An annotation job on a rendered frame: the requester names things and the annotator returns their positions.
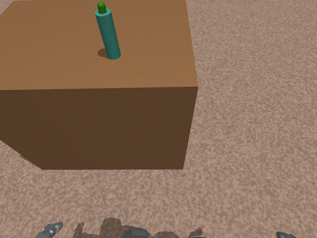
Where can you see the left robot hand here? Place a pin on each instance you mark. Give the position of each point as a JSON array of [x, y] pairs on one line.
[[50, 230]]

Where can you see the bottle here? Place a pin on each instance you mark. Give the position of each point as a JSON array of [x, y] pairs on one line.
[[107, 29]]

